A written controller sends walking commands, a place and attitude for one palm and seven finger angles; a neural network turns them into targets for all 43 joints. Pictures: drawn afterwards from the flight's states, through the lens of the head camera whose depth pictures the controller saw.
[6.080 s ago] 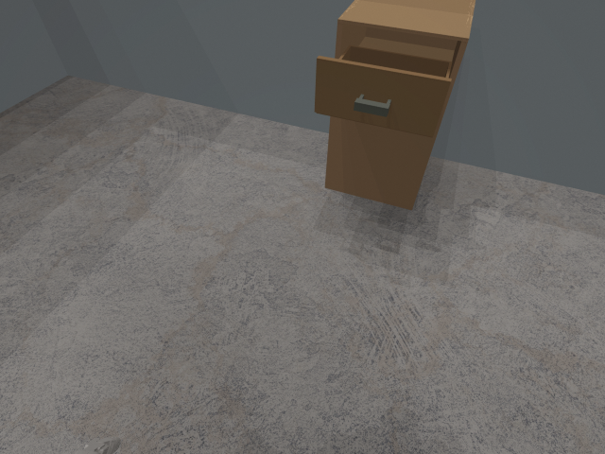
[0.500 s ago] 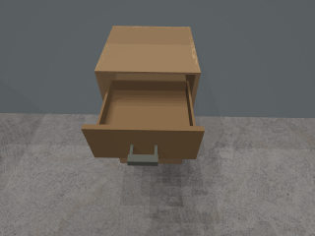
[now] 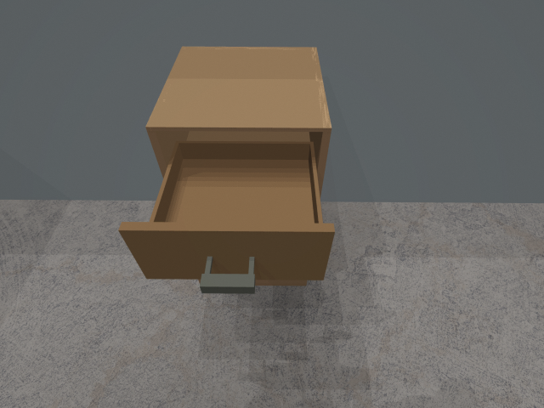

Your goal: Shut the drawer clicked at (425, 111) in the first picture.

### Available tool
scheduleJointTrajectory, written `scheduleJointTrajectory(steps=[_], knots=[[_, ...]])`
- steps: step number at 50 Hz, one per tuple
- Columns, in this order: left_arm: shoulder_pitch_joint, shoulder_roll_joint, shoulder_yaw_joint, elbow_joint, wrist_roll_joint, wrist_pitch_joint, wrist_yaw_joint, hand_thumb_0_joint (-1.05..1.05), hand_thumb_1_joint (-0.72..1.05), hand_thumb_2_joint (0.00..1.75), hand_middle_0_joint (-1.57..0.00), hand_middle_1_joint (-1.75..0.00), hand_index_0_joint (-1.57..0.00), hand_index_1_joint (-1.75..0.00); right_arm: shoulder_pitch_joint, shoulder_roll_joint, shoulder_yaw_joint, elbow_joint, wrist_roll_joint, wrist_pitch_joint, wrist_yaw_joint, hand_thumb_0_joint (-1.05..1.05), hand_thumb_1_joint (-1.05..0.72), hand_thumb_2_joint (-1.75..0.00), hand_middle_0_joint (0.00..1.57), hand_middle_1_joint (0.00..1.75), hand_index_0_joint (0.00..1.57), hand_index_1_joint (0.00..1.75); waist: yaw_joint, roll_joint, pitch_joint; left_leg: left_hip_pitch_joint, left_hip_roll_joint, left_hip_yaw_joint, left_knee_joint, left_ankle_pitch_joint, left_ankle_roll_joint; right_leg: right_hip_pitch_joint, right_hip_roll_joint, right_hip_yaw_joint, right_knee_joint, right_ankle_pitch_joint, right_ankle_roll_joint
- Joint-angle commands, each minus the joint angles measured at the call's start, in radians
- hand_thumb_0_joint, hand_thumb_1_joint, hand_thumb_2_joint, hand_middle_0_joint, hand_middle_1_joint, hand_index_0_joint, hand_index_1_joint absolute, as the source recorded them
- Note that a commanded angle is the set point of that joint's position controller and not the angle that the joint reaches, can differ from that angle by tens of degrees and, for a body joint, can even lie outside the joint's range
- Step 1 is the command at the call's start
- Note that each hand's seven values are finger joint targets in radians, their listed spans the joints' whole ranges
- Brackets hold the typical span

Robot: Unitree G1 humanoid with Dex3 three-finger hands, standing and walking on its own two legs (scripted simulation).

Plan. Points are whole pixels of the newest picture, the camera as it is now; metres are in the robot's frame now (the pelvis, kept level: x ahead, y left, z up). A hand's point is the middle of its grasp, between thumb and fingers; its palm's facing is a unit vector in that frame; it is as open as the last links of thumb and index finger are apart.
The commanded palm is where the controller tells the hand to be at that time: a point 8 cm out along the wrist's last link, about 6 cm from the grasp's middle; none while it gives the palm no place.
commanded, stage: come to a stop and stand still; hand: left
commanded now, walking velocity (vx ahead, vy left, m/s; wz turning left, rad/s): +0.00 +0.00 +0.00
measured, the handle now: (229, 272) +0.38 +0.11 -0.09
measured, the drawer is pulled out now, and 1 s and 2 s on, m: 0.30 0.30 0.30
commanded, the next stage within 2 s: look again from close up in 0.16 s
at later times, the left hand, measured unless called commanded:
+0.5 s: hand out of the picture -0.02 +0.14 -0.17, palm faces +0.03 -0.98 -0.17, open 7.3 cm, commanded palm none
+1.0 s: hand out of the picture -0.01 +0.13 -0.18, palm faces +0.03 -0.99 -0.16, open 7.4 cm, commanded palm none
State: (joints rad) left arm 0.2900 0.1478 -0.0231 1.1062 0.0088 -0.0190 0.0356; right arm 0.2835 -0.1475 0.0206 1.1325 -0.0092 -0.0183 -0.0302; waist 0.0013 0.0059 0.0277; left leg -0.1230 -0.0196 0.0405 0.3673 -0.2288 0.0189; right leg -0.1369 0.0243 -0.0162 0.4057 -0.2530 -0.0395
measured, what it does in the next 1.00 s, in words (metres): stands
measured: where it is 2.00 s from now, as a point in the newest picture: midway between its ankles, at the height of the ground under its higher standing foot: outside the picture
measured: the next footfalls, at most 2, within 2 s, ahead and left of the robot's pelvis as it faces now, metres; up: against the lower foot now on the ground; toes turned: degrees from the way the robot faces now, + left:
right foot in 1.64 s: +0.16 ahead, -0.21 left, +0.00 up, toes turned -2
left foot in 1.84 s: +0.13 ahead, +0.00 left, +0.00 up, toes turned +4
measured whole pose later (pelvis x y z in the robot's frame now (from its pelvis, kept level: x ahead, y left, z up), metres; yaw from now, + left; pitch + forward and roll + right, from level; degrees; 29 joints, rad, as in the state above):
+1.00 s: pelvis +0.01 -0.02 +0.00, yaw +0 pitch -1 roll +1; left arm 0.33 0.13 -0.02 1.11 0.01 -0.02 0.03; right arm 0.31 -0.12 0.01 1.15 -0.02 -0.02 -0.03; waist 0.00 -0.01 0.02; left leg -0.13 0.02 0.03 0.40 -0.26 -0.02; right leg -0.14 0.06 -0.03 0.42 -0.27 -0.08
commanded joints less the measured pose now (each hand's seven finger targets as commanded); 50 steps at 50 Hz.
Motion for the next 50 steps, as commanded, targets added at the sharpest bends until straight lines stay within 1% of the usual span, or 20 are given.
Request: scheduleJointTrajectory(steps=[1,4,7,9,10,12,14,17,21,27,29,31,35,36,41,43,45,46,48,50], knots=[[0.074,0.091,0.016,-0.031,-0.002,-0.012,0.005,0.00,0.90,0.90,-0.20,-0.30,-0.20,-0.30,0.058,-0.083,-0.013,-0.020,0.004,-0.014,-0.005,0.00,-0.90,-0.90,0.20,0.30,0.20,0.30,0.000,-0.018,0.030,-0.012,0.109,-0.093,-0.048,0.155,0.017,-0.030,-0.129,0.113,-0.080,0.229,-0.014],[0.077,0.092,0.017,-0.031,-0.002,-0.014,0.006,0.00,0.90,0.90,-0.20,-0.30,-0.20,-0.30,0.065,-0.084,-0.013,-0.018,0.004,-0.014,-0.005,0.00,-0.90,-0.90,0.20,0.30,0.20,0.30,-0.002,-0.033,0.021,-0.013,0.108,-0.092,-0.043,0.154,0.013,-0.022,-0.132,0.118,-0.078,0.241,-0.014],[0.080,0.087,0.016,-0.031,-0.002,-0.013,0.006,0.00,0.90,0.90,-0.20,-0.30,-0.20,-0.30,0.065,-0.080,-0.013,-0.014,0.004,-0.012,-0.006,0.00,-0.90,-0.90,0.20,0.30,0.20,0.30,-0.001,-0.018,0.038,-0.017,0.107,-0.091,-0.045,0.144,0.012,-0.034,-0.130,0.118,-0.083,0.225,-0.017],[0.084,0.089,0.016,-0.027,-0.002,-0.014,0.006,0.00,0.90,0.90,-0.20,-0.30,-0.20,-0.30,0.068,-0.078,-0.012,-0.012,0.004,-0.014,-0.006,0.00,-0.90,-0.90,0.20,0.30,0.20,0.30,0.000,-0.011,0.029,-0.009,0.109,-0.088,-0.043,0.153,0.012,-0.030,-0.131,0.116,-0.083,0.231,-0.016],[0.086,0.088,0.016,-0.027,-0.002,-0.014,0.006,0.00,0.90,0.90,-0.20,-0.30,-0.20,-0.30,0.070,-0.077,-0.012,-0.012,0.004,-0.014,-0.006,0.00,-0.90,-0.90,0.20,0.30,0.20,0.30,-0.001,-0.020,0.022,-0.007,0.108,-0.089,-0.041,0.155,0.012,-0.026,-0.130,0.117,-0.082,0.239,-0.016],[0.084,0.087,0.016,-0.028,-0.002,-0.013,0.006,0.00,0.90,0.90,-0.20,-0.30,-0.20,-0.30,0.069,-0.077,-0.012,-0.011,0.004,-0.013,-0.007,0.00,-0.90,-0.90,0.20,0.30,0.20,0.30,-0.002,-0.015,0.043,-0.016,0.109,-0.088,-0.042,0.148,0.011,-0.038,-0.127,0.117,-0.084,0.230,-0.017],[0.087,0.086,0.017,-0.027,-0.002,-0.013,0.006,0.00,0.90,0.90,-0.20,-0.30,-0.20,-0.30,0.074,-0.073,-0.011,-0.010,0.004,-0.012,-0.007,0.00,-0.90,-0.90,0.20,0.30,0.20,0.30,-0.002,-0.017,0.045,-0.019,0.109,-0.085,-0.044,0.131,0.010,-0.038,-0.127,0.118,-0.090,0.208,-0.017],[0.091,0.083,0.016,-0.023,-0.002,-0.012,0.005,0.00,0.90,0.90,-0.20,-0.30,-0.20,-0.30,0.069,-0.072,-0.011,-0.011,0.004,-0.011,-0.008,0.00,-0.90,-0.90,0.20,0.30,0.20,0.30,-0.001,0.001,0.058,-0.020,0.107,-0.086,-0.046,0.115,0.010,-0.055,-0.125,0.124,-0.099,0.176,-0.018],[0.096,0.083,0.016,-0.023,-0.002,-0.014,0.004,0.00,0.90,0.90,-0.20,-0.30,-0.20,-0.30,0.074,-0.066,-0.011,-0.011,0.005,-0.011,-0.008,0.00,-0.90,-0.90,0.20,0.30,0.20,0.30,-0.002,-0.021,0.050,-0.019,0.106,-0.082,-0.044,0.112,0.012,-0.046,-0.123,0.124,-0.105,0.187,-0.017],[0.105,0.081,0.016,-0.024,-0.002,-0.017,0.006,0.00,0.90,0.90,-0.20,-0.30,-0.20,-0.30,0.078,-0.066,-0.012,-0.009,0.005,-0.013,-0.009,0.00,-0.90,-0.90,0.20,0.30,0.20,0.30,-0.002,-0.011,0.029,-0.013,0.107,-0.080,-0.032,0.137,0.008,-0.030,-0.128,0.124,-0.095,0.239,-0.017],[0.107,0.081,0.017,-0.021,-0.002,-0.018,0.007,0.00,0.90,0.90,-0.20,-0.30,-0.20,-0.30,0.080,-0.064,-0.012,-0.008,0.005,-0.014,-0.009,0.00,-0.90,-0.90,0.20,0.30,0.20,0.30,-0.002,-0.019,0.026,-0.013,0.107,-0.078,-0.032,0.137,0.007,-0.024,-0.130,0.121,-0.093,0.247,-0.016],[0.105,0.079,0.017,-0.023,-0.002,-0.016,0.006,0.00,0.90,0.90,-0.20,-0.30,-0.20,-0.30,0.078,-0.059,-0.011,-0.006,0.005,-0.012,-0.010,0.00,-0.90,-0.90,0.20,0.30,0.20,0.30,-0.002,-0.018,0.054,-0.023,0.107,-0.078,-0.040,0.119,0.008,-0.040,-0.123,0.118,-0.101,0.218,-0.018],[0.111,0.075,0.018,-0.020,-0.002,-0.017,0.007,0.00,0.90,0.90,-0.20,-0.30,-0.20,-0.30,0.085,-0.060,-0.012,-0.006,0.004,-0.012,-0.011,0.00,-0.90,-0.90,0.20,0.30,0.20,0.30,-0.002,-0.023,0.041,-0.018,0.107,-0.076,-0.031,0.126,0.006,-0.033,-0.126,0.121,-0.098,0.232,-0.017],[0.108,0.076,0.017,-0.022,-0.003,-0.015,0.006,0.00,0.90,0.90,-0.20,-0.30,-0.20,-0.30,0.082,-0.057,-0.010,-0.005,0.005,-0.012,-0.011,0.00,-0.90,-0.90,0.20,0.30,0.20,0.30,-0.001,-0.012,0.061,-0.024,0.108,-0.078,-0.039,0.119,0.008,-0.044,-0.121,0.119,-0.101,0.215,-0.018],[0.112,0.077,0.017,-0.023,-0.003,-0.015,0.006,0.00,0.90,0.90,-0.20,-0.30,-0.20,-0.30,0.085,-0.053,-0.011,-0.003,0.005,-0.011,-0.010,0.00,-0.90,-0.90,0.20,0.30,0.20,0.30,0.001,-0.019,0.066,-0.029,0.104,-0.076,-0.037,0.106,0.009,-0.045,-0.123,0.121,-0.111,0.193,-0.015],[0.114,0.076,0.018,-0.025,-0.003,-0.016,0.007,0.00,0.90,0.90,-0.20,-0.30,-0.20,-0.30,0.086,-0.059,-0.012,-0.003,0.004,-0.013,-0.011,0.00,-0.90,-0.90,0.20,0.30,0.20,0.30,-0.001,-0.010,0.050,-0.020,0.106,-0.078,-0.029,0.124,0.007,-0.041,-0.124,0.124,-0.102,0.215,-0.017],[0.116,0.070,0.019,-0.019,-0.002,-0.013,0.004,0.00,0.90,0.90,-0.20,-0.30,-0.20,-0.30,0.097,-0.057,-0.013,0.006,0.002,-0.011,-0.011,0.00,-0.90,-0.90,0.20,0.30,0.20,0.30,-0.004,-0.021,0.044,-0.017,0.106,-0.075,-0.024,0.057,0.010,-0.047,-0.112,0.119,-0.106,0.102,-0.019],[0.110,0.072,0.022,-0.019,0.000,-0.009,0.001,0.00,0.90,0.90,-0.20,-0.30,-0.20,-0.30,0.099,-0.055,-0.015,0.008,0.000,-0.009,-0.010,0.00,-0.90,-0.90,0.20,0.30,0.20,0.30,-0.004,-0.029,0.068,-0.029,0.106,-0.073,-0.027,0.002,0.015,-0.068,-0.103,0.116,-0.110,0.016,-0.023],[0.110,0.075,0.027,-0.024,0.004,-0.003,-0.003,0.00,0.90,0.90,-0.20,-0.30,-0.20,-0.30,0.101,-0.065,-0.022,0.007,-0.005,-0.005,-0.008,0.00,-0.90,-0.90,0.20,0.30,0.20,0.30,-0.007,-0.014,0.096,-0.046,0.106,-0.081,-0.023,-0.077,0.021,-0.117,-0.094,0.120,-0.101,-0.110,-0.031],[0.111,0.074,0.031,-0.028,0.006,0.000,-0.007,0.00,0.90,0.90,-0.20,-0.30,-0.20,-0.30,0.104,-0.069,-0.026,0.005,-0.006,-0.005,-0.007,0.00,-0.90,-0.90,0.20,0.30,0.20,0.30,-0.008,-0.002,0.104,-0.059,0.116,-0.096,-0.029,-0.126,0.031,-0.139,-0.085,0.121,-0.086,-0.155,-0.035]])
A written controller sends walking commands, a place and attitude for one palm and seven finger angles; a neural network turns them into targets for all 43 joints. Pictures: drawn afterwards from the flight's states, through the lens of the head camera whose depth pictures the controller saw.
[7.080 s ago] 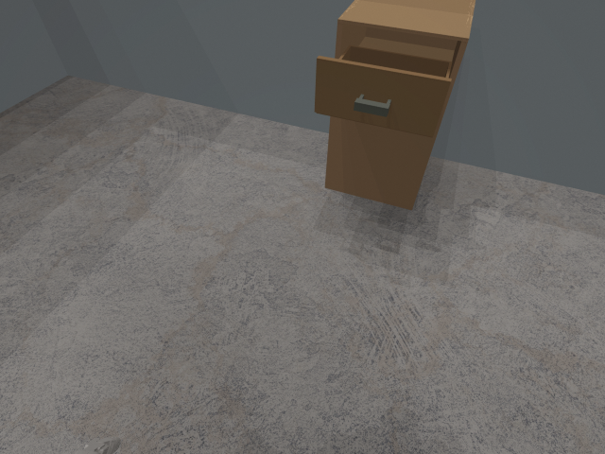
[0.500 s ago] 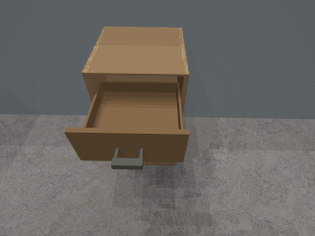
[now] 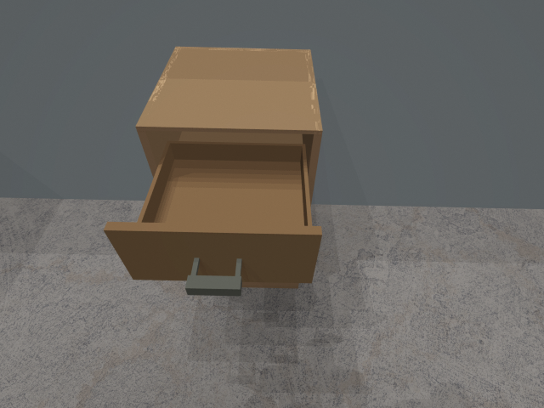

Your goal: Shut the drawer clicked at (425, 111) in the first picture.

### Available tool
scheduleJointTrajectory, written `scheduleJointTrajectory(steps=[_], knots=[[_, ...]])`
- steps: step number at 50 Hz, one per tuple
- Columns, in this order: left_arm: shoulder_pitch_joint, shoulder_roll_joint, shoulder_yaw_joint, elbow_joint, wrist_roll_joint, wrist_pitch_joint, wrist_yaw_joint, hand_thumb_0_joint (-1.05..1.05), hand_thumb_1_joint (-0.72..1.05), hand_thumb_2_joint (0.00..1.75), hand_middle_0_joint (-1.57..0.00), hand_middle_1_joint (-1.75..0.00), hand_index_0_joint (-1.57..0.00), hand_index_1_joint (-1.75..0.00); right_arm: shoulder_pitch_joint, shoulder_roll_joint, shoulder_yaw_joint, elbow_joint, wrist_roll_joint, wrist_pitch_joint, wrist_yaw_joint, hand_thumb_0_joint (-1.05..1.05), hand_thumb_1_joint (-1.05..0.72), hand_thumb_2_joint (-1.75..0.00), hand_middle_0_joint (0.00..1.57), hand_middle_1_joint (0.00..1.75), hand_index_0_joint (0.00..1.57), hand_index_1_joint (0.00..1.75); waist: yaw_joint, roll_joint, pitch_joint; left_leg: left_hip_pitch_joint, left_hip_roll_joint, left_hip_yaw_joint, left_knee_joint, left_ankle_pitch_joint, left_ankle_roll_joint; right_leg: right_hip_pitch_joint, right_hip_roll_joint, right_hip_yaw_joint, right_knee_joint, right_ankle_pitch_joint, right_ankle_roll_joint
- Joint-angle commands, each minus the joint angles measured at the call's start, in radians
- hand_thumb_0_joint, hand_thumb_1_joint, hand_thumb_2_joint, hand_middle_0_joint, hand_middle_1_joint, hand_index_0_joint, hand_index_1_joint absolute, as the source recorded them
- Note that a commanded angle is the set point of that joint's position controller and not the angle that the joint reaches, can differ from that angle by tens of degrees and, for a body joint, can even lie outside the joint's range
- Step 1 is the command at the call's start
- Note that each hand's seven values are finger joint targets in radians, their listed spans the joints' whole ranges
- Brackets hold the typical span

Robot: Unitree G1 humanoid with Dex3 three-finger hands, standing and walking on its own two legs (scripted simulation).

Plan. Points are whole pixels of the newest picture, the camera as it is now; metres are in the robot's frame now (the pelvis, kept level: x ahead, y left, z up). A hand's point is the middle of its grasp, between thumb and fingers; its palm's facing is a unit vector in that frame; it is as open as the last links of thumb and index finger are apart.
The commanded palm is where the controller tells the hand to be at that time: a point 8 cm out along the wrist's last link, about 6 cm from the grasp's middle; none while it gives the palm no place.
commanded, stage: shuffle to correct the standing spot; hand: left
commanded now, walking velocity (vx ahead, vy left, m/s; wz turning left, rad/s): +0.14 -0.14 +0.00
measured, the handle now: (216, 274) +0.37 +0.13 -0.09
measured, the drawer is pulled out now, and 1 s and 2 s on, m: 0.30 0.30 0.30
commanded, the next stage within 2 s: come to a stop and stand still in 0.48 s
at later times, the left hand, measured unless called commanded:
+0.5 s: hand out of the picture +0.06 +0.14 -0.19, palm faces -0.01 -0.98 -0.18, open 7.3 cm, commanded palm none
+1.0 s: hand out of the picture +0.12 +0.08 -0.18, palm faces +0.05 -0.98 -0.21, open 7.2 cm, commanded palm none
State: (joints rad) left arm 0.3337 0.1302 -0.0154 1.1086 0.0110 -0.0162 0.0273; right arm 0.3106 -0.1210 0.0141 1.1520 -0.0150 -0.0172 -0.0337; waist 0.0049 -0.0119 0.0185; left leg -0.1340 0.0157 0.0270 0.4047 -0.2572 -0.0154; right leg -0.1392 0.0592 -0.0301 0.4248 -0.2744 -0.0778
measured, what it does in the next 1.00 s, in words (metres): steps to the right: right foot, then left foot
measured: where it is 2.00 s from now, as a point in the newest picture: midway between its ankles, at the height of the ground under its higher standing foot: outside the picture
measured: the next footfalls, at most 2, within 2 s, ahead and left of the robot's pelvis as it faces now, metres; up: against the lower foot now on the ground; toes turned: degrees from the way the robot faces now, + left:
right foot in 0.64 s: +0.15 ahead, -0.18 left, +0.00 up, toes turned -2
left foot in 0.84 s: +0.12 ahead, +0.02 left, +0.00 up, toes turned +4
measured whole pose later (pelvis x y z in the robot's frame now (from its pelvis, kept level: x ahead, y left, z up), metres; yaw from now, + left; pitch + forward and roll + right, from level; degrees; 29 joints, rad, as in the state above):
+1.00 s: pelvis +0.10 -0.10 +0.00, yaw +0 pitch -1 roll +1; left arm 0.24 0.17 0.00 1.02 0.01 0.01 0.04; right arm 0.22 -0.16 -0.01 1.04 0.00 0.00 -0.04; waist 0.03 -0.02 0.08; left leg -0.18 0.01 0.07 0.47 -0.27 0.00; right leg -0.24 0.01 -0.06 0.51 -0.26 -0.05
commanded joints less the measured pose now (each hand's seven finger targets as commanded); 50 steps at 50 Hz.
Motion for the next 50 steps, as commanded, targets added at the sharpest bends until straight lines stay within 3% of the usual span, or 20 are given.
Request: scheduleJointTrajectory(steps=[1,5,12,17,19,21,22,23,24,27,29,30,31,32,34,35,40,42,45,50], knots=[[0.068,0.090,0.024,-0.032,0.004,-0.003,-0.001,0.00,0.90,0.90,-0.20,-0.30,-0.20,-0.30,0.076,-0.090,-0.022,-0.015,-0.001,-0.006,-0.003,0.00,-0.90,-0.90,0.20,0.30,0.20,0.30,-0.010,0.017,0.124,-0.057,0.088,-0.093,-0.076,-0.121,0.073,-0.145,-0.112,0.126,-0.099,-0.142,0.001],[0.094,0.084,0.028,-0.028,0.006,-0.006,-0.005,0.00,0.90,0.90,-0.20,-0.30,-0.20,-0.30,0.077,-0.097,-0.028,-0.021,-0.001,-0.014,-0.008,0.00,-0.90,-0.90,0.20,0.30,0.20,0.30,-0.005,0.030,0.118,-0.069,0.104,-0.102,-0.042,-0.056,0.086,-0.135,-0.109,0.121,-0.057,-0.058,-0.005],[0.129,0.095,0.042,-0.021,0.005,-0.011,-0.001,0.00,0.90,0.90,-0.20,-0.30,-0.20,-0.30,0.102,-0.102,-0.034,-0.007,0.002,-0.031,-0.028,0.00,-0.90,-0.90,0.20,0.30,0.20,0.30,-0.010,0.006,0.013,-0.028,0.103,-0.034,0.093,0.252,0.082,-0.026,-0.130,0.106,0.058,0.424,-0.010],[0.143,0.135,0.061,-0.025,0.004,-0.003,0.005,0.00,0.90,0.90,-0.20,-0.30,-0.20,-0.30,0.097,-0.095,-0.039,-0.015,0.002,-0.027,-0.041,0.00,-0.90,-0.90,0.20,0.30,0.20,0.30,-0.016,-0.082,0.000,-0.117,0.053,0.048,0.171,0.144,0.060,0.093,-0.175,0.140,0.110,0.869,-0.011],[0.105,0.143,0.063,-0.044,0.001,-0.001,0.005,0.00,0.90,0.90,-0.20,-0.30,-0.20,-0.30,0.129,-0.102,-0.044,-0.006,0.001,-0.027,-0.045,0.00,-0.90,-0.90,0.20,0.30,0.20,0.30,-0.046,-0.045,-0.022,-0.052,0.058,0.043,0.105,0.151,0.072,0.064,-0.166,0.116,0.183,0.970,-0.002],[0.031,0.120,0.059,-0.089,0.000,-0.003,-0.003,0.00,0.90,0.90,-0.20,-0.30,-0.20,-0.30,0.209,-0.159,-0.064,0.021,-0.009,-0.027,-0.052,0.00,-0.90,-0.90,0.20,0.30,0.20,0.30,-0.094,0.129,-0.033,0.165,0.197,-0.136,0.050,0.403,0.158,-0.201,-0.081,0.036,0.381,0.665,0.042],[-0.041,0.094,0.059,-0.125,0.005,-0.001,-0.005,0.00,0.90,0.90,-0.20,-0.30,-0.20,-0.30,0.249,-0.191,-0.072,0.032,-0.014,-0.021,-0.052,0.00,-0.90,-0.90,0.20,0.30,0.20,0.30,-0.112,0.269,0.035,0.222,0.350,-0.313,-0.042,0.574,0.245,-0.410,-0.030,-0.016,0.534,-0.005,0.056],[-0.071,0.104,0.069,-0.148,0.013,0.012,-0.008,0.00,0.90,0.90,-0.20,-0.30,-0.20,-0.30,0.217,-0.201,-0.070,0.024,-0.019,-0.013,-0.046,0.00,-0.90,-0.90,0.20,0.30,0.20,0.30,-0.091,0.254,0.102,0.216,0.434,-0.368,-0.065,0.631,0.291,-0.512,-0.047,0.037,0.640,-0.324,0.045],[-0.079,0.107,0.075,-0.167,0.016,0.022,-0.014,0.00,0.90,0.90,-0.20,-0.30,-0.20,-0.30,0.168,-0.204,-0.071,0.003,-0.022,-0.015,-0.043,0.00,-0.90,-0.90,0.20,0.30,0.20,0.30,-0.071,0.191,0.125,0.189,0.437,-0.321,-0.043,0.630,0.273,-0.523,-0.079,0.081,0.670,-0.354,0.019],[-0.040,0.086,0.078,-0.186,0.008,0.030,-0.035,0.00,0.90,0.90,-0.20,-0.30,-0.20,-0.30,-0.016,-0.224,-0.076,-0.068,-0.025,-0.019,-0.037,0.00,-0.90,-0.90,0.20,0.30,0.20,0.30,0.011,0.205,0.136,-0.010,0.362,-0.163,-0.022,0.456,0.178,-0.350,-0.135,0.065,0.490,-0.298,0.009],[0.119,0.097,0.081,-0.133,0.010,0.029,-0.038,0.00,0.90,0.90,-0.20,-0.30,-0.20,-0.30,-0.100,-0.242,-0.076,-0.106,-0.017,-0.009,-0.019,0.00,-0.90,-0.90,0.20,0.30,0.20,0.30,0.097,0.117,0.060,-0.181,0.229,-0.017,0.144,0.341,0.087,-0.028,-0.051,-0.070,0.207,-0.004,0.027],[0.214,0.144,0.088,-0.092,0.015,0.019,-0.026,0.00,0.90,0.90,-0.20,-0.30,-0.20,-0.30,-0.090,-0.223,-0.076,-0.115,-0.003,-0.006,-0.011,0.00,-0.90,-0.90,0.20,0.30,0.20,0.30,0.124,-0.048,-0.002,-0.229,0.122,0.048,0.347,0.246,0.047,0.104,-0.068,-0.014,0.073,0.114,0.030],[0.241,0.215,0.096,-0.082,0.019,0.004,-0.011,0.00,0.90,0.90,-0.20,-0.30,-0.20,-0.30,-0.060,-0.139,-0.063,-0.138,0.003,-0.001,-0.008,0.00,-0.90,-0.90,0.20,0.30,0.20,0.30,0.106,-0.316,-0.024,-0.316,-0.007,0.090,0.558,-0.168,0.015,0.116,-0.235,0.232,-0.063,0.331,-0.039],[0.178,0.246,0.087,-0.104,0.005,-0.004,-0.009,0.00,0.90,0.90,-0.20,-0.30,-0.20,-0.30,-0.022,-0.109,-0.056,-0.149,0.011,0.012,-0.007,0.00,-0.90,-0.90,0.20,0.30,0.20,0.30,0.055,-0.332,-0.060,-0.287,-0.001,-0.004,0.694,-0.392,0.016,0.027,-0.382,0.424,-0.159,0.399,-0.108],[-0.012,0.237,0.082,-0.159,0.020,0.007,0.000,0.00,0.90,0.90,-0.20,-0.30,-0.20,-0.30,0.021,-0.077,-0.053,-0.117,0.005,0.020,0.007,0.00,-0.90,-0.90,0.20,0.30,0.20,0.30,-0.003,-0.153,0.008,-0.219,0.033,0.002,0.681,-0.361,0.022,-0.180,-0.364,0.363,-0.203,-0.059,-0.142],[-0.074,0.234,0.082,-0.180,0.025,0.014,0.005,0.00,0.90,0.90,-0.20,-0.30,-0.20,-0.30,0.014,-0.079,-0.049,-0.121,-0.001,0.025,0.009,0.00,-0.90,-0.90,0.20,0.30,0.20,0.30,-0.012,-0.208,0.088,-0.220,0.053,-0.010,0.672,-0.331,0.026,-0.285,-0.361,0.389,-0.199,-0.094,-0.143],[-0.070,0.179,0.054,-0.159,-0.002,0.012,0.010,0.00,0.90,0.90,-0.20,-0.30,-0.20,-0.30,0.111,-0.052,-0.021,-0.070,0.018,-0.001,0.003,0.00,-0.90,-0.90,0.20,0.30,0.20,0.30,-0.039,0.014,0.040,-0.015,0.008,0.024,-0.019,0.041,0.018,-0.156,-0.234,0.139,0.039,0.371,-0.055],[-0.031,0.148,0.048,-0.153,-0.019,0.011,0.009,0.00,0.90,0.90,-0.20,-0.30,-0.20,-0.30,0.056,-0.117,-0.028,-0.103,0.012,-0.015,-0.009,0.00,-0.90,-0.90,0.20,0.30,0.20,0.30,0.002,0.154,-0.021,0.004,0.107,-0.063,-0.062,0.366,0.058,-0.099,-0.164,0.101,0.102,0.325,-0.003],[-0.004,0.147,0.043,-0.130,-0.001,0.016,0.018,0.00,0.90,0.90,-0.20,-0.30,-0.20,-0.30,-0.040,-0.122,-0.029,-0.141,0.014,-0.003,-0.006,0.00,-0.90,-0.90,0.20,0.30,0.20,0.30,0.034,0.141,-0.004,-0.073,0.124,-0.073,-0.012,0.352,0.078,-0.035,-0.175,0.113,0.032,0.260,0.027],[0.009,0.182,0.044,-0.119,0.002,0.005,0.021,0.00,0.90,0.90,-0.20,-0.30,-0.20,-0.30,-0.002,-0.118,-0.035,-0.151,0.017,0.017,-0.004,0.00,-0.90,-0.90,0.20,0.30,0.20,0.30,0.008,-0.027,-0.059,-0.021,0.081,-0.024,0.027,0.219,0.028,-0.003,-0.253,0.165,-0.012,0.490,-0.004]])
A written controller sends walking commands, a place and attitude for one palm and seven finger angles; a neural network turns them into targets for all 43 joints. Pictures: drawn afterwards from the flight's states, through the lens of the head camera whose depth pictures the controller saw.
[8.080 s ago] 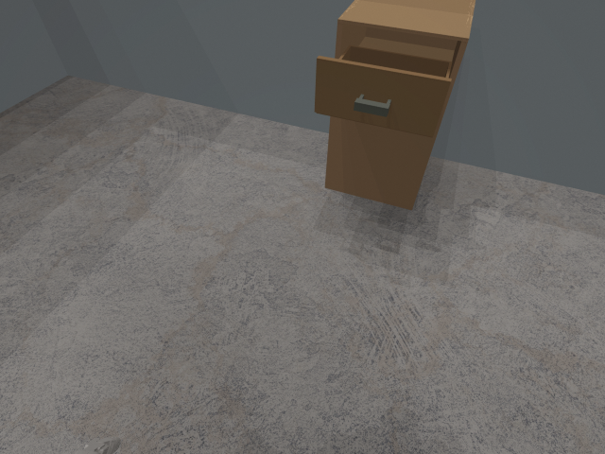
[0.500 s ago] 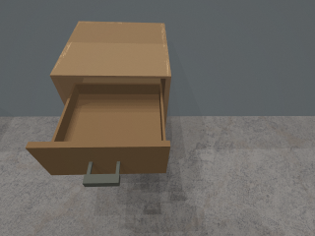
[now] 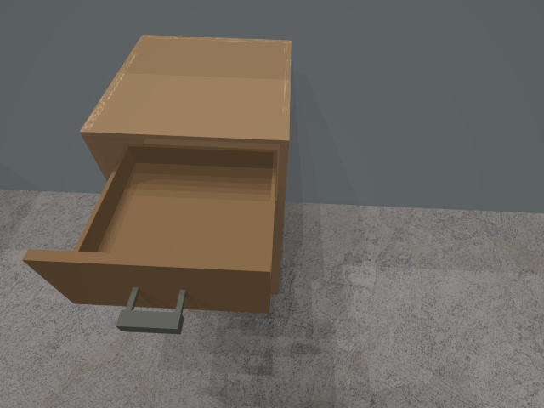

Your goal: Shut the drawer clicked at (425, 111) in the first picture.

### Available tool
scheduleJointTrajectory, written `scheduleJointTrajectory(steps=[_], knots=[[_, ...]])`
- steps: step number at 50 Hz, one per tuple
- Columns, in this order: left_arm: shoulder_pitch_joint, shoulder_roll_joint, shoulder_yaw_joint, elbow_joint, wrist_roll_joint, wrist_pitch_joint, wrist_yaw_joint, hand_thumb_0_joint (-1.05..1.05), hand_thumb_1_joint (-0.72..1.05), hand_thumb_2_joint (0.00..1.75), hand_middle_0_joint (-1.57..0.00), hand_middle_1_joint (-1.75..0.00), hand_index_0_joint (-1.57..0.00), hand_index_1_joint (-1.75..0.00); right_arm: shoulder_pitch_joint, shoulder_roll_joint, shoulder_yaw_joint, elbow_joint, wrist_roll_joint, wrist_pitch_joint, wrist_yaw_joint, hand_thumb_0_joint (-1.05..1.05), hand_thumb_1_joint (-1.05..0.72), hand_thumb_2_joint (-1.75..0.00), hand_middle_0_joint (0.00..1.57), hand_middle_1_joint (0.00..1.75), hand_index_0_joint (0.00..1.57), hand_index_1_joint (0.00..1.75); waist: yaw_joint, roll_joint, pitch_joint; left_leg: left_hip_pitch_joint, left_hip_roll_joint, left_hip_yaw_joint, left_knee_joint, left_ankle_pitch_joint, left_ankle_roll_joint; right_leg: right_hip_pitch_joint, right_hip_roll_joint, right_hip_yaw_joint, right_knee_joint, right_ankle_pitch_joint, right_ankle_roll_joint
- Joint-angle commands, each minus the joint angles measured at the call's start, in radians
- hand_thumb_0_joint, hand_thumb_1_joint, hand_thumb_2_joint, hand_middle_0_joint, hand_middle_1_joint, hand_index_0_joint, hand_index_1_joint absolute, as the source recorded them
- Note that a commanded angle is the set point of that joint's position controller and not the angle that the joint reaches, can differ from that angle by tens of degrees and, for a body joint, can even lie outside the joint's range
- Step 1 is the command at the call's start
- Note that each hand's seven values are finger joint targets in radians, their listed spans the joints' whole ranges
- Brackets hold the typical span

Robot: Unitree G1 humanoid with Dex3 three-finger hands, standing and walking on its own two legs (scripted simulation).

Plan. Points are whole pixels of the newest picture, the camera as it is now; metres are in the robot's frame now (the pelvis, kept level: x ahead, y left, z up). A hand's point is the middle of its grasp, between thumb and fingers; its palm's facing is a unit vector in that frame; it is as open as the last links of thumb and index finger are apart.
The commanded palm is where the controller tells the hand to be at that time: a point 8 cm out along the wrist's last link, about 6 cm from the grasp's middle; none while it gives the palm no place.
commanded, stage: come to a stop and stand still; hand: left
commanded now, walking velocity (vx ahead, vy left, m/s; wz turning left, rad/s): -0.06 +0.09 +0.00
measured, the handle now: (154, 308) +0.27 +0.23 -0.09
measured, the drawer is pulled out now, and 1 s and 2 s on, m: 0.30 0.30 0.30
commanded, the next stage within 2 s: look again from close up in 1.42 s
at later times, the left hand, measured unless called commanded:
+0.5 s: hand out of the picture +0.00 +0.19 -0.17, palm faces +0.01 -0.98 -0.22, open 7.4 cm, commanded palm none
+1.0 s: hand out of the picture -0.03 +0.21 -0.18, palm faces +0.03 -0.99 -0.15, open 7.4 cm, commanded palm none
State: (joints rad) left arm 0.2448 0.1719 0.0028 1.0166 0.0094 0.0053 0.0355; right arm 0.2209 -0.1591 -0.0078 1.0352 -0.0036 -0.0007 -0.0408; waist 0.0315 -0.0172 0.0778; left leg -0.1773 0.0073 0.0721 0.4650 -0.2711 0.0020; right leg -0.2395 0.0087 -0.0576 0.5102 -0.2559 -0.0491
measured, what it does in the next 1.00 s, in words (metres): shifts its weight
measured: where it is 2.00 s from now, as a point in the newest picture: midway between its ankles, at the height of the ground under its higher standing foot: outside the picture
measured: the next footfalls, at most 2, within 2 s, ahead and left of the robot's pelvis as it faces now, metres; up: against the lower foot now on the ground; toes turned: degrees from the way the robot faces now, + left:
none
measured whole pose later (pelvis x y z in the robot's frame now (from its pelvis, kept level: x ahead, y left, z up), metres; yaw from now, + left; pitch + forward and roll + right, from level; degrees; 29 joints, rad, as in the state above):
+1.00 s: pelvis -0.01 +0.05 +0.00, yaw +0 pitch -1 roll +0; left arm 0.34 0.13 -0.01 1.10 0.02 -0.01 0.04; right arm 0.30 -0.14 0.00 1.09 -0.01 -0.02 -0.01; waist 0.01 -0.02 0.01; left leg -0.18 -0.05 0.10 0.45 -0.26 0.08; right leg -0.23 -0.04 -0.03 0.47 -0.22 0.02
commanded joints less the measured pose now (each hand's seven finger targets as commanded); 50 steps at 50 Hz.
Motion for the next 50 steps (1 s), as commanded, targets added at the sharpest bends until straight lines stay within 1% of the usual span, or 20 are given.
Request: scheduleJointTrajectory(steps=[1,4,11,14,15,16,17,18,19,20,22,24,25,26,27,30,31,38,45,50], knots=[[0.080,0.145,0.027,-0.032,0.004,-0.014,0.013,0.00,0.90,0.90,-0.20,-0.30,-0.20,-0.30,0.092,-0.078,-0.014,-0.036,0.006,0.004,0.004,0.00,-0.90,-0.90,0.20,0.30,0.20,0.30,-0.026,-0.048,-0.107,0.021,0.087,-0.068,-0.044,0.215,0.007,0.092,-0.204,0.187,-0.100,0.477,-0.037],[0.064,0.143,0.025,-0.041,0.006,-0.012,0.015,0.00,0.90,0.90,-0.20,-0.30,-0.20,-0.30,0.096,-0.083,-0.015,-0.035,0.004,0.009,0.009,0.00,-0.90,-0.90,0.20,0.30,0.20,0.30,-0.031,-0.076,-0.085,0.023,0.084,-0.069,-0.060,0.152,0.003,0.058,-0.207,0.194,-0.128,0.368,-0.040],[0.066,0.121,0.015,-0.032,0.006,-0.011,0.008,0.00,0.90,0.90,-0.20,-0.30,-0.20,-0.30,0.108,-0.072,-0.002,-0.008,-0.001,0.000,0.021,0.00,-0.90,-0.90,0.20,0.30,0.20,0.30,-0.029,-0.013,-0.003,0.007,0.092,-0.088,-0.139,0.046,0.022,-0.019,-0.144,0.175,-0.211,0.001,-0.011],[0.083,0.113,0.011,-0.019,0.005,-0.016,0.006,0.00,0.90,0.90,-0.20,-0.30,-0.20,-0.30,0.125,-0.068,0.005,0.008,-0.003,-0.008,0.022,0.00,-0.90,-0.90,0.20,0.30,0.20,0.30,-0.026,0.002,0.008,-0.003,0.091,-0.091,-0.150,0.032,0.025,-0.021,-0.132,0.173,-0.223,-0.041,-0.008],[0.176,0.131,0.016,0.019,0.012,-0.046,0.039,0.00,0.90,0.90,-0.20,-0.30,-0.20,-0.30,0.004,-0.139,-0.016,-0.061,0.000,-0.021,0.027,0.00,-0.90,-0.90,0.20,0.30,0.20,0.30,0.010,0.041,-0.055,-0.050,0.094,-0.036,0.072,0.042,-0.006,0.067,-0.202,0.207,-0.149,0.463,0.041],[0.114,0.188,0.011,0.002,0.002,-0.048,0.034,0.00,0.90,0.90,-0.20,-0.30,-0.20,-0.30,0.041,-0.116,-0.014,-0.085,0.003,-0.014,0.025,0.00,-0.90,-0.90,0.20,0.30,0.20,0.30,-0.048,0.045,-0.129,-0.045,0.055,-0.041,0.046,0.028,-0.023,0.113,-0.253,0.243,-0.102,0.565,-0.012],[0.093,0.179,0.020,-0.024,-0.002,-0.041,0.031,0.00,0.90,0.90,-0.20,-0.30,-0.20,-0.30,0.113,-0.069,-0.017,-0.068,-0.005,-0.007,0.022,0.00,-0.90,-0.90,0.20,0.30,0.20,0.30,-0.057,0.059,-0.176,-0.030,0.043,-0.045,0.022,-0.048,-0.008,0.113,-0.257,0.241,-0.100,0.385,-0.029],[0.081,0.158,0.017,-0.031,-0.003,-0.036,0.029,0.00,0.90,0.90,-0.20,-0.30,-0.20,-0.30,0.126,-0.073,-0.018,-0.066,-0.009,-0.006,0.021,0.00,-0.90,-0.90,0.20,0.30,0.20,0.30,-0.062,0.043,-0.187,-0.020,0.052,-0.055,0.024,-0.032,0.002,0.078,-0.228,0.217,-0.111,0.206,-0.045],[0.064,0.150,0.014,-0.034,-0.001,-0.032,0.024,0.00,0.90,0.90,-0.20,-0.30,-0.20,-0.30,0.117,-0.077,-0.018,-0.062,-0.008,0.002,0.022,0.00,-0.90,-0.90,0.20,0.30,0.20,0.30,-0.058,0.012,-0.134,-0.031,0.052,-0.061,0.034,-0.052,0.004,0.008,-0.211,0.213,-0.158,-0.010,-0.043],[0.051,0.145,0.015,-0.036,0.004,-0.030,0.020,0.00,0.90,0.90,-0.20,-0.30,-0.20,-0.30,0.122,-0.076,-0.020,-0.057,-0.010,0.008,0.026,0.00,-0.90,-0.90,0.20,0.30,0.20,0.30,-0.060,-0.045,-0.073,-0.052,0.047,-0.070,0.031,-0.058,0.008,-0.051,-0.201,0.217,-0.197,-0.155,-0.038],[0.034,0.131,0.019,-0.047,0.008,-0.020,0.018,0.00,0.90,0.90,-0.20,-0.30,-0.20,-0.30,0.147,-0.083,-0.023,-0.053,-0.017,0.013,0.030,0.00,-0.90,-0.90,0.20,0.30,0.20,0.30,-0.065,-0.085,0.032,-0.088,0.052,-0.079,0.011,-0.073,0.017,-0.142,-0.177,0.200,-0.207,-0.259,-0.027],[0.043,0.115,0.020,-0.044,0.007,-0.019,0.017,0.00,0.90,0.90,-0.20,-0.30,-0.20,-0.30,0.163,-0.088,-0.023,-0.044,-0.018,0.011,0.032,0.00,-0.90,-0.90,0.20,0.30,0.20,0.30,-0.063,-0.074,0.072,-0.126,0.055,-0.098,-0.015,-0.097,0.026,-0.168,-0.159,0.189,-0.192,-0.285,-0.021],[0.048,0.109,0.021,-0.045,0.007,-0.020,0.016,0.00,0.90,0.90,-0.20,-0.30,-0.20,-0.30,0.170,-0.089,-0.022,-0.042,-0.019,0.007,0.032,0.00,-0.90,-0.90,0.20,0.30,0.20,0.30,-0.062,-0.043,0.073,-0.142,0.062,-0.112,-0.040,-0.108,0.031,-0.162,-0.146,0.178,-0.171,-0.269,-0.018],[0.055,0.104,0.021,-0.046,0.007,-0.015,0.015,0.00,0.90,0.90,-0.20,-0.30,-0.20,-0.30,0.170,-0.090,-0.021,-0.039,-0.022,0.003,0.031,0.00,-0.90,-0.90,0.20,0.30,0.20,0.30,-0.054,0.031,0.078,-0.160,0.080,-0.135,-0.088,-0.137,0.037,-0.152,-0.127,0.153,-0.140,-0.240,-0.013],[0.073,0.095,0.020,-0.044,0.007,-0.016,0.014,0.00,0.90,0.90,-0.20,-0.30,-0.20,-0.30,0.159,-0.092,-0.019,-0.041,-0.023,-0.001,0.030,0.00,-0.90,-0.90,0.20,0.30,0.20,0.30,-0.043,0.054,0.071,-0.193,0.091,-0.156,-0.121,-0.163,0.043,-0.111,-0.106,0.132,-0.112,-0.192,-0.003],[0.110,0.072,0.014,-0.031,0.009,-0.020,0.010,0.00,0.90,0.90,-0.20,-0.30,-0.20,-0.30,0.134,-0.097,-0.016,-0.046,-0.018,-0.011,0.029,0.00,-0.90,-0.90,0.20,0.30,0.20,0.30,-0.022,0.044,0.041,-0.229,0.103,-0.180,-0.162,-0.193,0.051,-0.027,-0.091,0.107,-0.083,-0.087,0.006],[0.107,0.071,0.014,-0.029,0.009,-0.019,0.009,0.00,0.90,0.90,-0.20,-0.30,-0.20,-0.30,0.142,-0.100,-0.017,-0.039,-0.018,-0.015,0.028,0.00,-0.90,-0.90,0.20,0.30,0.20,0.30,-0.023,0.073,0.017,-0.217,0.111,-0.189,-0.182,-0.184,0.053,-0.009,-0.086,0.094,-0.066,-0.058,0.006],[0.118,0.049,0.007,-0.009,0.011,-0.022,0.004,0.00,0.90,0.90,-0.20,-0.30,-0.20,-0.30,0.135,-0.104,-0.015,-0.019,-0.012,-0.022,0.026,0.00,-0.90,-0.90,0.20,0.30,0.20,0.30,-0.024,0.052,0.002,-0.168,0.121,-0.194,-0.211,-0.176,0.055,0.001,-0.086,0.070,-0.065,0.010,0.019],[0.143,0.039,-0.001,0.028,0.010,-0.035,0.007,0.00,0.90,0.90,-0.20,-0.30,-0.20,-0.30,0.142,-0.086,-0.008,0.017,-0.006,-0.032,0.023,0.00,-0.90,-0.90,0.20,0.30,0.20,0.30,-0.032,-0.002,-0.033,-0.062,0.104,-0.146,-0.156,0.016,0.056,0.010,-0.111,0.092,-0.097,0.120,0.020],[0.150,0.036,-0.004,0.052,0.008,-0.035,0.011,0.00,0.90,0.90,-0.20,-0.30,-0.20,-0.30,0.139,-0.081,-0.001,0.044,-0.003,-0.035,0.019,0.00,-0.90,-0.90,0.20,0.30,0.20,0.30,-0.037,0.000,-0.029,-0.017,0.099,-0.123,-0.126,0.140,0.052,0.013,-0.117,0.097,-0.103,0.162,0.023]])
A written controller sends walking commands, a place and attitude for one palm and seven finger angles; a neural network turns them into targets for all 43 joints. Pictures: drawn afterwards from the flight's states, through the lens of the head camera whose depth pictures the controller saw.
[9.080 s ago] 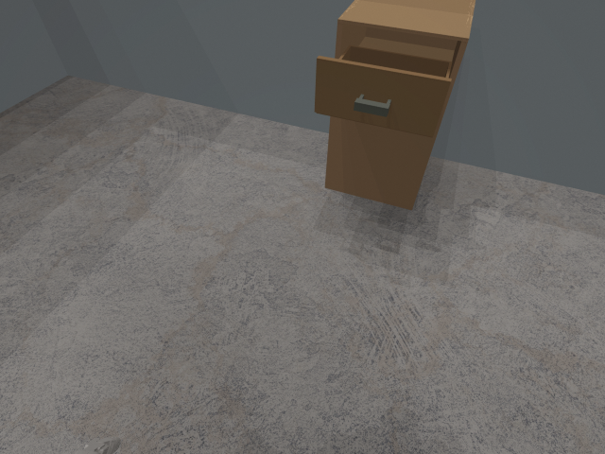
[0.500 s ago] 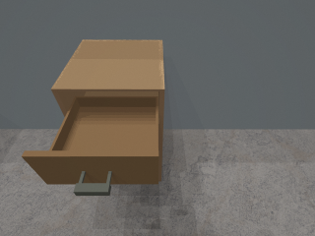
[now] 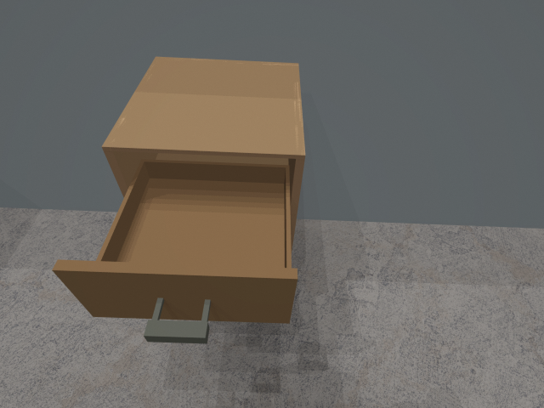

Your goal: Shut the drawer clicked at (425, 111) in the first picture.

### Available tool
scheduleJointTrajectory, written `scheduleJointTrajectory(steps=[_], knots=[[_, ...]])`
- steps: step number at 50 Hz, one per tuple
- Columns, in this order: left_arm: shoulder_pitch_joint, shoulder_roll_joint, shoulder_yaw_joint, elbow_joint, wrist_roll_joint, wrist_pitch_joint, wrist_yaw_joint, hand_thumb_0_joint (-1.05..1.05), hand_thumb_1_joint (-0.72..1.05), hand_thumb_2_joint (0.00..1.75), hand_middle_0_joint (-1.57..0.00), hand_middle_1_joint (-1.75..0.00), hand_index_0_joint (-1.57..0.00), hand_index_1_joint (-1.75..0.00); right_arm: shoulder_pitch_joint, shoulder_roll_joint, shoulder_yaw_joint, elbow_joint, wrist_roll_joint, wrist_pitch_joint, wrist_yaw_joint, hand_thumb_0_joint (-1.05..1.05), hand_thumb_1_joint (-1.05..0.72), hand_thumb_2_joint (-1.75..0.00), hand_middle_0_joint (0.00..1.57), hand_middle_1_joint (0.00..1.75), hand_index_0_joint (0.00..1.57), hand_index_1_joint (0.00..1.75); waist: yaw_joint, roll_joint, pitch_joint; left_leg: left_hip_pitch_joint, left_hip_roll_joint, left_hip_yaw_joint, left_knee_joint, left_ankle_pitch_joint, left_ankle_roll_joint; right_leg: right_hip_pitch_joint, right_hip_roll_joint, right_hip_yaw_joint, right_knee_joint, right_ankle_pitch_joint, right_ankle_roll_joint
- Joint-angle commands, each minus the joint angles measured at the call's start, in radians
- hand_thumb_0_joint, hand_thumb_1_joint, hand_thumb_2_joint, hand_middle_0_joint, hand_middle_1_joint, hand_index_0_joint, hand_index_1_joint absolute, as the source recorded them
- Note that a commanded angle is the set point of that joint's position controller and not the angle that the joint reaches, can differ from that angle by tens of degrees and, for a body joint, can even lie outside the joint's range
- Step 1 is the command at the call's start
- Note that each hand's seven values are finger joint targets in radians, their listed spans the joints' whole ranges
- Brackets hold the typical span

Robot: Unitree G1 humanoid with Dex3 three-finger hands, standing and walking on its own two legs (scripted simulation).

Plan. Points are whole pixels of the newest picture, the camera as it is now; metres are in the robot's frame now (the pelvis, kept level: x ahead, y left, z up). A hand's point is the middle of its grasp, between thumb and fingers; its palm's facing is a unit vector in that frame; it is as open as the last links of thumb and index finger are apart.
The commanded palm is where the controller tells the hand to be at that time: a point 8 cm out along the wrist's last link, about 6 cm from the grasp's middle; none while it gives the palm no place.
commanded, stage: come to a stop and stand still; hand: left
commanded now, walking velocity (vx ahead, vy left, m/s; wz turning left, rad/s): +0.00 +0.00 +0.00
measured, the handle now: (180, 318) +0.28 +0.18 -0.09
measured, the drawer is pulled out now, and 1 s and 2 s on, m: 0.30 0.30 0.26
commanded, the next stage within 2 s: look again from close up in 0.42 s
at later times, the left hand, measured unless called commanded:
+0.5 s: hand out of the picture +0.01 +0.16 -0.18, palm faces +0.02 -0.99 -0.17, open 7.4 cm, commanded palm none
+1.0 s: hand out of the picture -0.01 +0.14 -0.18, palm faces +0.02 -0.99 -0.15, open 7.4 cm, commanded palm none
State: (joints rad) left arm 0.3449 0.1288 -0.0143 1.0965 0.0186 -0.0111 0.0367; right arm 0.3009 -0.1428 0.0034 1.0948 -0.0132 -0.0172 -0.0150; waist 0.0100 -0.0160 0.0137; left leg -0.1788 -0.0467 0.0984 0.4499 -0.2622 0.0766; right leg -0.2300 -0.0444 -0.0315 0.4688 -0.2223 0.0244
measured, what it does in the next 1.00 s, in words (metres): stands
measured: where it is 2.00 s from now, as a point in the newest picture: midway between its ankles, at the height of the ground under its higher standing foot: outside the picture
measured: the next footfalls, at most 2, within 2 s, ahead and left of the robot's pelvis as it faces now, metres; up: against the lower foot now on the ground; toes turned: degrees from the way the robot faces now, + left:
none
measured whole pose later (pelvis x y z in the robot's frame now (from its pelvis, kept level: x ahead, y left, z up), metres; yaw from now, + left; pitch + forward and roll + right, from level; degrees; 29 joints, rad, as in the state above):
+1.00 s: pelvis +0.01 -0.01 +0.00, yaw -1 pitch -2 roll +0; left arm 0.34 0.12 -0.02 1.12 0.02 -0.02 0.04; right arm 0.32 -0.12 0.01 1.17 -0.01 -0.03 -0.02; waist 0.01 -0.02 0.02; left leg -0.11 -0.04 0.11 0.38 -0.25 0.06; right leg -0.18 -0.03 -0.02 0.42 -0.22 0.01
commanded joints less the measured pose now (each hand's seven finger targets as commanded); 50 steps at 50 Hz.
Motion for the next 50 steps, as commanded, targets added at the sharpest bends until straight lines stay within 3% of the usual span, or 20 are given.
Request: scheduleJointTrajectory(steps=[1,11,17,24,26,34,50], knots=[[0.049,0.083,0.012,-0.024,-0.002,-0.016,0.010,0.00,0.90,0.90,-0.20,-0.30,-0.20,-0.30,0.058,-0.097,-0.013,-0.009,0.007,-0.019,-0.008,0.00,-0.90,-0.90,0.20,0.30,0.20,0.30,-0.015,0.024,0.042,-0.010,0.156,-0.150,-0.118,0.148,-0.023,-0.002,-0.060,0.066,-0.059,0.127,-0.051],[0.047,0.086,0.012,-0.007,-0.003,-0.014,0.013,0.00,0.90,0.90,-0.20,-0.30,-0.20,-0.30,0.052,-0.098,-0.009,0.019,0.008,-0.022,-0.014,0.00,-0.90,-0.90,0.20,0.30,0.20,0.30,-0.012,0.029,0.045,0.026,0.159,-0.142,-0.112,0.261,-0.026,0.031,-0.062,0.060,-0.064,0.168,-0.048],[0.043,0.085,0.013,-0.012,-0.003,-0.011,0.012,0.00,0.90,0.90,-0.20,-0.30,-0.20,-0.30,0.049,-0.096,-0.006,0.028,0.007,-0.021,-0.012,0.00,-0.90,-0.90,0.20,0.30,0.20,0.30,-0.007,0.036,0.078,-0.001,0.159,-0.148,-0.140,0.179,-0.028,0.028,-0.063,0.064,-0.083,0.122,-0.048],[0.041,0.087,0.015,-0.016,-0.004,-0.014,0.013,0.00,0.90,0.90,-0.20,-0.30,-0.20,-0.30,0.062,-0.089,-0.007,0.042,0.007,-0.025,-0.012,0.00,-0.90,-0.90,0.20,0.30,0.20,0.30,-0.008,0.000,0.058,0.022,0.159,-0.144,-0.138,0.213,-0.027,0.045,-0.067,0.067,-0.089,0.152,-0.050],[0.041,0.089,0.014,-0.019,-0.005,-0.013,0.012,0.00,0.90,0.90,-0.20,-0.30,-0.20,-0.30,0.069,-0.089,-0.007,0.045,0.008,-0.025,-0.011,0.00,-0.90,-0.90,0.20,0.30,0.20,0.30,-0.008,0.019,0.056,0.023,0.158,-0.144,-0.145,0.207,-0.027,0.047,-0.064,0.065,-0.091,0.143,-0.051],[0.049,0.082,0.013,-0.013,-0.003,-0.012,0.012,0.00,0.90,0.90,-0.20,-0.30,-0.20,-0.30,0.073,-0.078,-0.007,0.056,0.007,-0.022,-0.008,0.00,-0.90,-0.90,0.20,0.30,0.20,0.30,-0.006,0.019,0.103,-0.011,0.158,-0.152,-0.179,0.077,-0.030,0.016,-0.062,0.072,-0.106,0.082,-0.052],[0.072,0.072,0.010,-0.002,-0.004,-0.018,0.014,0.00,0.90,0.90,-0.20,-0.30,-0.20,-0.30,0.091,-0.064,-0.005,0.067,0.010,-0.028,-0.013,0.00,-0.90,-0.90,0.20,0.30,0.20,0.30,-0.010,0.017,0.070,0.031,0.161,-0.131,-0.156,0.153,-0.028,0.017,-0.064,0.080,-0.109,0.126,-0.055]])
